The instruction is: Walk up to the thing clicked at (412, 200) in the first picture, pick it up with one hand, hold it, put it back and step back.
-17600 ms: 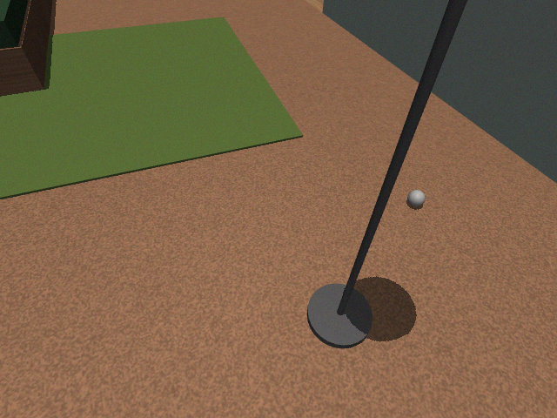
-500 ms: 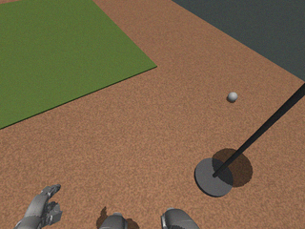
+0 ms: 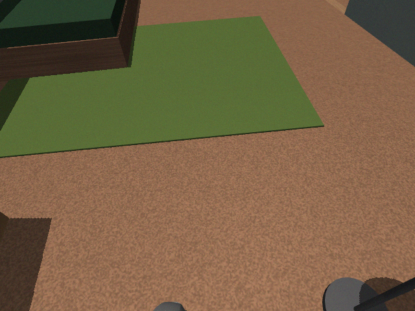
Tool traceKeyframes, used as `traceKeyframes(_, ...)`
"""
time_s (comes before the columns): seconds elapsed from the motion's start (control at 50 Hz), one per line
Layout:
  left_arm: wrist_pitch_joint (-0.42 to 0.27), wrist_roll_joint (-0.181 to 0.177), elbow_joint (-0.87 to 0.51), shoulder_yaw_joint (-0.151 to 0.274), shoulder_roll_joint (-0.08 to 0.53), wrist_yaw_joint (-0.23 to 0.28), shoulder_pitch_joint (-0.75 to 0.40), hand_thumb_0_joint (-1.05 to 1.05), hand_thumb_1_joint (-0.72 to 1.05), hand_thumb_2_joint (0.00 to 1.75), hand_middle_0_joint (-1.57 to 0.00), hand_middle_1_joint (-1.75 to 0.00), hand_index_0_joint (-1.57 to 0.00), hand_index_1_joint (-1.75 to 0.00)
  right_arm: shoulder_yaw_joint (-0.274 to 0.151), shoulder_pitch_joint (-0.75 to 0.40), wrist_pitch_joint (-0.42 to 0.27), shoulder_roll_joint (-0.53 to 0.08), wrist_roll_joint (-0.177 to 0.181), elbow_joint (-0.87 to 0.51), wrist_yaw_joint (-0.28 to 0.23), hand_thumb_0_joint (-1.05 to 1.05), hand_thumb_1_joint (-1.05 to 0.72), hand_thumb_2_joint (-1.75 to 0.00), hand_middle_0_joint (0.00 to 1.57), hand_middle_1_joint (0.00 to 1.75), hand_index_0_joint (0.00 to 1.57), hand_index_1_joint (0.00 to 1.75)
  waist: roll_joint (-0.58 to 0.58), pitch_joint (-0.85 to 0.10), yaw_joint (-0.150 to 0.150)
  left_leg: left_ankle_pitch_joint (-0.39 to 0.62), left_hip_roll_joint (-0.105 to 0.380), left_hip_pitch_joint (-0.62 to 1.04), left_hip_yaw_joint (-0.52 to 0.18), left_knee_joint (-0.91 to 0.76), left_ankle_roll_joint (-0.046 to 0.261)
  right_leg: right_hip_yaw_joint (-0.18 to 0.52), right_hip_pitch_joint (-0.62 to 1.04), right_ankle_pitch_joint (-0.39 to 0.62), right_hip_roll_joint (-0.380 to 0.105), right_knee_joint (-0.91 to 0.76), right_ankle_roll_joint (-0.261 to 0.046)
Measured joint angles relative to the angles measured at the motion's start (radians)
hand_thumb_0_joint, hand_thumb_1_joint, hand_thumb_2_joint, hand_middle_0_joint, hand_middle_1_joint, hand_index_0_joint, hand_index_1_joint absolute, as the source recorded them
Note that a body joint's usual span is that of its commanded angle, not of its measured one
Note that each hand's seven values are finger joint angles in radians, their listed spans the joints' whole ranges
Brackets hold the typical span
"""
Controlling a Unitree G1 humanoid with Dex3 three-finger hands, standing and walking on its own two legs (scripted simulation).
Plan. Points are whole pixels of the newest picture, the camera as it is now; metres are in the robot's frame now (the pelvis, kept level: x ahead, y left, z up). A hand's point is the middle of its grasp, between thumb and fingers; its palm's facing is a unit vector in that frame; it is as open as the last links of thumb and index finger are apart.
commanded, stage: walk up
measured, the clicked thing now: out of the picture +0.81 -1.10 -0.73
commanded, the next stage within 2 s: stand in 1.72 s
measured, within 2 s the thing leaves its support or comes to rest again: neither
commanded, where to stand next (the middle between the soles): +0.15 +0.04 m, yaw +10 degrees
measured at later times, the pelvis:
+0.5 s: pelvis +0.09 +0.03 -0.03, yaw +11 degrees
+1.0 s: pelvis +0.09 +0.03 -0.02, yaw +16 degrees
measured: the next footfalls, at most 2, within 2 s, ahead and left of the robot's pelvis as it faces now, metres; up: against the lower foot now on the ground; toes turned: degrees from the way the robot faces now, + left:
left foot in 0.14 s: +0.07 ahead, +0.16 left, +0.00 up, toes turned +8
right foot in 0.48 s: +0.25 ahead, -0.08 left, +0.00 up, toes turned +6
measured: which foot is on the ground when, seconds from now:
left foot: up 0.00-0.12, down 0.14-0.52, up 0.54-0.76, down 0.78-1.00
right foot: down 0.00-0.16, up 0.18-0.46, down 0.48-0.82, up 0.84-1.00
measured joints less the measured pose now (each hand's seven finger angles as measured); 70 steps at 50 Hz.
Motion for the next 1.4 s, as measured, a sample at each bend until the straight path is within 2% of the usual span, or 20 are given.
traceKeyframes(0.08, 0.007, -0.004, -0.001, -0.011, 0.004, -0.015, 0.024, 0.01, 0.90, 0.90, -0.20, -0.30, -0.21, -0.30, 0.014, -0.014, -0.016, 0.028, 0.004, 0.005, 0.006, 0.00, -0.90, -0.90, 0.20, 0.30, 0.21, 0.30, -0.029, 0.003, 0.010, -0.071, 0.021, 0.050, 0.050, -0.109, 0.022, -0.038, 0.008, -0.021, -0.021, 0.012, 0.011)
traceKeyframes(0.14, 0.023, -0.007, -0.001, -0.024, 0.004, -0.025, 0.032, 0.01, 0.90, 0.90, -0.21, -0.30, -0.21, -0.30, 0.016, -0.016, -0.037, 0.036, 0.012, 0.002, 0.002, 0.00, -0.90, -0.90, 0.20, 0.30, 0.21, 0.30, -0.044, -0.005, 0.006, -0.028, 0.023, 0.122, 0.081, -0.262, 0.044, -0.067, 0.004, -0.065, -0.043, 0.063, 0.028)
traceKeyframes(0.18, 0.038, -0.012, 0.002, -0.030, 0.004, -0.024, 0.032, 0.01, 0.90, 0.90, -0.21, -0.30, -0.21, -0.30, 0.012, -0.025, -0.055, 0.047, 0.010, 0.003, -0.015, 0.00, -0.90, -0.90, 0.20, 0.30, 0.21, 0.30, -0.087, 0.007, 0.001, 0.035, -0.017, 0.145, 0.094, -0.276, 0.031, -0.019, -0.027, -0.165, -0.079, 0.179, 0.022)
traceKeyframes(0.24, 0.060, -0.018, 0.026, -0.047, -0.027, -0.027, 0.022, 0.01, 0.90, 0.90, -0.20, -0.30, -0.21, -0.30, 0.015, -0.012, -0.070, 0.053, 0.010, -0.012, -0.040, 0.00, -0.90, -0.90, 0.20, 0.30, 0.21, 0.30, -0.088, -0.010, -0.034, -0.004, -0.036, 0.156, 0.075, -0.248, 0.045, 0.098, -0.125, -0.229, -0.018, 0.404, 0.029)
traceKeyframes(0.28, 0.056, -0.023, 0.027, -0.058, -0.037, -0.032, -0.001, 0.01, 0.90, 0.90, -0.20, -0.30, -0.21, -0.30, 0.023, 0.003, -0.079, 0.059, 0.016, -0.011, -0.051, 0.00, -0.90, -0.90, 0.20, 0.30, 0.21, 0.30, -0.090, -0.009, -0.052, -0.001, -0.045, 0.185, 0.051, -0.275, 0.047, 0.141, -0.178, -0.205, 0.008, 0.470, 0.026)
traceKeyframes(0.34, 0.039, -0.032, 0.011, -0.058, -0.045, -0.031, -0.040, 0.01, 0.90, 0.90, -0.20, -0.30, -0.21, -0.30, 0.037, 0.020, -0.094, 0.065, 0.024, -0.011, -0.063, 0.00, -0.90, -0.90, 0.20, 0.30, 0.21, 0.30, -0.102, 0.011, -0.061, -0.002, -0.059, 0.222, 0.032, -0.301, 0.039, 0.183, -0.241, -0.149, 0.004, 0.445, 0.024)
traceKeyframes(0.42, 0.029, -0.042, 0.006, -0.056, -0.055, -0.016, -0.100, 0.01, 0.90, 0.90, -0.20, -0.30, -0.21, -0.30, 0.048, 0.006, -0.095, 0.066, 0.026, -0.004, -0.078, 0.00, -0.90, -0.90, 0.20, 0.30, 0.21, 0.30, -0.095, 0.048, -0.072, -0.039, -0.060, 0.234, 0.013, -0.268, 0.028, 0.193, -0.260, -0.046, -0.002, 0.302, 0.025)
traceKeyframes(0.48, 0.019, -0.049, 0.013, -0.057, -0.059, -0.004, -0.143, 0.01, 0.90, 0.90, -0.20, -0.30, -0.21, -0.30, 0.053, -0.018, -0.083, 0.065, 0.039, -0.004, -0.088, 0.00, -0.90, -0.90, 0.20, 0.30, 0.21, 0.30, -0.078, 0.071, -0.082, -0.094, -0.058, 0.210, -0.002, -0.186, 0.016, 0.187, -0.209, 0.090, 0.018, 0.159, 0.016)
traceKeyframes(0.54, 0.011, -0.047, 0.026, -0.066, -0.088, 0.006, -0.197, 0.01, 0.90, 0.90, -0.20, -0.30, -0.21, -0.30, 0.049, -0.076, -0.059, 0.054, 0.058, 0.010, -0.099, 0.00, -0.90, -0.90, 0.20, 0.30, 0.21, 0.30, -0.007, 0.111, -0.082, -0.115, -0.032, 0.141, -0.036, -0.024, 0.033, 0.156, -0.198, 0.051, 0.052, 0.168, 0.036)
traceKeyframes(0.62, 0.023, -0.039, 0.017, -0.087, -0.103, 0.009, -0.249, 0.01, 0.90, 0.90, -0.20, -0.30, -0.21, -0.30, 0.052, -0.125, -0.040, 0.056, 0.051, 0.024, -0.103, 0.00, -0.90, -0.90, 0.20, 0.30, 0.21, 0.30, -0.009, 0.125, -0.072, -0.250, -0.069, 0.053, 0.001, 0.130, 0.051, 0.159, -0.208, 0.042, 0.012, 0.180, 0.031)
traceKeyframes(0.76, 0.050, -0.026, 0.029, -0.087, -0.077, 0.015, -0.291, 0.01, 0.90, 0.90, -0.21, -0.30, -0.21, -0.30, 0.045, -0.141, -0.037, 0.045, 0.029, 0.068, -0.079, 0.00, -0.90, -0.90, 0.20, 0.30, 0.21, 0.30, -0.020, 0.089, -0.065, -0.125, -0.035, 0.082, 0.060, -0.083, 0.034, 0.143, -0.248, 0.032, -0.014, 0.215, 0.041)
traceKeyframes(0.82, 0.070, -0.040, 0.054, -0.076, -0.047, 0.018, -0.295, 0.01, 0.90, 0.90, -0.21, -0.30, -0.21, -0.30, 0.041, -0.139, -0.041, 0.062, 0.008, 0.101, -0.078, 0.00, -0.90, -0.90, 0.20, 0.30, 0.21, 0.30, -0.083, 0.089, -0.060, -0.061, -0.065, 0.107, 0.088, -0.120, 0.027, 0.178, -0.263, 0.005, -0.041, 0.264, 0.047)
traceKeyframes(0.88, 0.088, -0.048, 0.094, -0.071, -0.048, 0.021, -0.275, 0.01, 0.90, 0.90, -0.20, -0.30, -0.21, -0.30, 0.042, -0.122, -0.033, 0.058, 0.001, 0.118, -0.071, 0.00, -0.90, -0.90, 0.20, 0.30, 0.21, 0.30, -0.057, 0.061, -0.089, -0.069, -0.040, 0.092, 0.051, -0.109, 0.039, 0.212, -0.266, -0.190, 0.036, 0.352, 0.031)
traceKeyframes(0.92, 0.087, -0.055, 0.110, -0.066, -0.040, 0.017, -0.262, 0.01, 0.90, 0.90, -0.20, -0.30, -0.21, -0.30, 0.043, -0.118, -0.031, 0.062, -0.004, 0.128, -0.077, 0.00, -0.90, -0.90, 0.20, 0.30, 0.21, 0.30, -0.056, 0.051, -0.094, -0.056, -0.031, 0.090, 0.037, -0.128, 0.036, 0.233, -0.252, -0.211, 0.072, 0.399, 0.022)
traceKeyframes(0.96, 0.082, -0.059, 0.120, -0.060, -0.031, 0.016, -0.250, 0.01, 0.90, 0.90, -0.20, -0.30, -0.21, -0.30, 0.046, -0.121, -0.039, 0.065, -0.003, 0.133, -0.083, 0.00, -0.90, -0.90, 0.20, 0.30, 0.21, 0.30, -0.066, 0.050, -0.084, -0.044, -0.028, 0.086, 0.039, -0.143, 0.028, 0.241, -0.215, -0.198, 0.084, 0.377, 0.017)
traceKeyframes(1.0, 0.072, -0.058, 0.135, -0.060, -0.029, 0.016, -0.240, 0.01, 0.90, 0.90, -0.20, -0.30, -0.21, -0.30, 0.047, -0.131, -0.042, 0.061, 0.002, 0.136, -0.083, 0.00, -0.90, -0.90, 0.20, 0.30, 0.21, 0.30, -0.067, 0.053, -0.072, -0.047, -0.024, 0.077, 0.043, -0.136, 0.022, 0.226, -0.135, -0.149, 0.085, 0.242, 0.019)
traceKeyframes(1.06, 0.050, -0.047, 0.168, -0.070, -0.064, 0.023, -0.237, 0.01, 0.90, 0.90, -0.20, -0.30, -0.20, -0.30, 0.045, -0.176, -0.036, 0.043, 0.016, 0.143, -0.090, 0.00, -0.90, -0.90, 0.20, 0.30, 0.21, 0.30, -0.006, 0.089, -0.067, -0.053, 0.016, 0.077, 0.019, -0.105, 0.019, 0.199, -0.070, -0.066, 0.125, 0.140, 0.042)
traceKeyframes(1.1, 0.042, -0.042, 0.179, -0.084, -0.073, 0.018, -0.223, 0.01, 0.90, 0.90, -0.20, -0.30, -0.21, -0.30, 0.049, -0.193, -0.039, 0.051, 0.021, 0.144, -0.094, 0.00, -0.90, -0.90, 0.20, 0.30, 0.21, 0.30, -0.014, 0.083, -0.060, -0.033, 0.004, 0.096, 0.029, -0.143, 0.028, 0.210, -0.069, -0.064, 0.114, 0.136, 0.044)
traceKeyframes(1.16, 0.047, -0.047, 0.200, -0.101, -0.086, 0.011, -0.223, 0.01, 0.90, 0.90, -0.20, -0.30, -0.21, -0.30, 0.052, -0.214, -0.056, 0.064, 0.021, 0.156, -0.088, 0.00, -0.90, -0.90, 0.20, 0.30, 0.21, 0.30, -0.034, 0.069, -0.062, 0.005, -0.026, 0.139, 0.043, -0.231, 0.013, 0.225, -0.061, -0.057, 0.082, 0.121, 0.054)
traceKeyframes(1.4, 0.033, -0.047, 0.252, -0.118, -0.097, 0.000, -0.275, 0.01, 0.90, 0.90, -0.20, -0.30, -0.21, -0.30, 0.079, -0.275, -0.056, 0.110, 0.019, 0.238, -0.062, 0.00, -0.90, -0.90, 0.20, 0.30, 0.21, 0.30, -0.042, 0.004, -0.056, 0.101, -0.026, 0.228, 0.070, -0.398, 0.025, 0.249, 0.024, 0.051, 0.084, -0.056, 0.067)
